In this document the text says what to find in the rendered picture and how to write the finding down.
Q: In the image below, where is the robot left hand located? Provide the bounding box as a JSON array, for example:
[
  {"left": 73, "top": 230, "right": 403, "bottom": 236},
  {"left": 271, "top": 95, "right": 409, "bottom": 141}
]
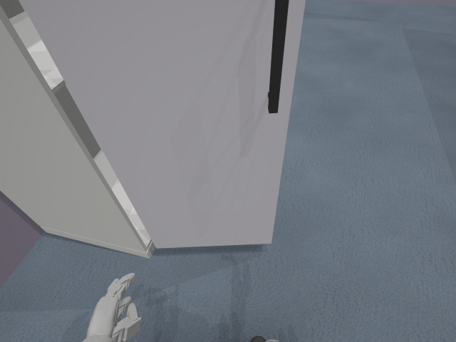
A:
[{"left": 86, "top": 273, "right": 141, "bottom": 342}]

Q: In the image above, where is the handle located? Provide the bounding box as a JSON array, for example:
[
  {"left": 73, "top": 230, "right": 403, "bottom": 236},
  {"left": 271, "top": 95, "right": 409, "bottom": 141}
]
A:
[{"left": 268, "top": 0, "right": 289, "bottom": 113}]

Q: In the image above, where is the fridge door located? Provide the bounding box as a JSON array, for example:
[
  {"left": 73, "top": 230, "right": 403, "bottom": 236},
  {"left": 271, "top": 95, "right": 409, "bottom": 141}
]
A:
[{"left": 20, "top": 0, "right": 306, "bottom": 249}]

